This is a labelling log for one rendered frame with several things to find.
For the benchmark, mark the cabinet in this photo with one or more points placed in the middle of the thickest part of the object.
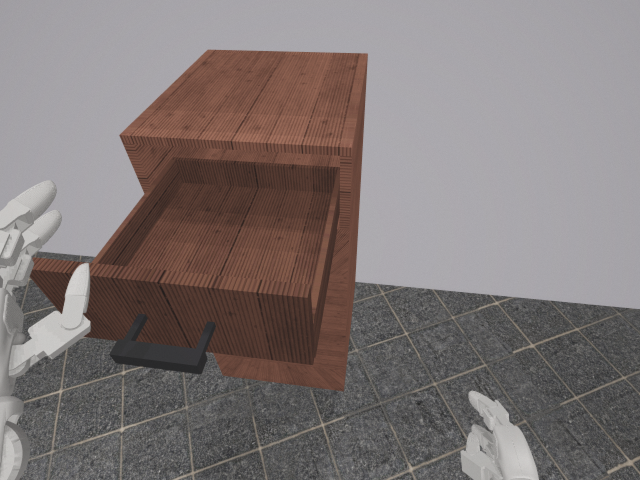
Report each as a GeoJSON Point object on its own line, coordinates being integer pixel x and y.
{"type": "Point", "coordinates": [302, 108]}

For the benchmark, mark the right robot hand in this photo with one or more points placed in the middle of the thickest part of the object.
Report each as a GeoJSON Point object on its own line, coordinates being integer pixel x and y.
{"type": "Point", "coordinates": [508, 455]}

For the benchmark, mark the drawer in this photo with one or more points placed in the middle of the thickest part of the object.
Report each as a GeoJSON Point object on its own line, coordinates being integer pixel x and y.
{"type": "Point", "coordinates": [247, 245]}

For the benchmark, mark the left robot forearm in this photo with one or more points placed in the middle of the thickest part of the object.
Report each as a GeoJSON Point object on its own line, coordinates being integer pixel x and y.
{"type": "Point", "coordinates": [14, 443]}

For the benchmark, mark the handle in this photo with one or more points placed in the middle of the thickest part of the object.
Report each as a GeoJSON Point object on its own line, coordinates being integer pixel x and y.
{"type": "Point", "coordinates": [159, 356]}

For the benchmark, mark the left robot hand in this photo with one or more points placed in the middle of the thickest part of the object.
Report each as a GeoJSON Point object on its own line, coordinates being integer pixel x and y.
{"type": "Point", "coordinates": [22, 234]}

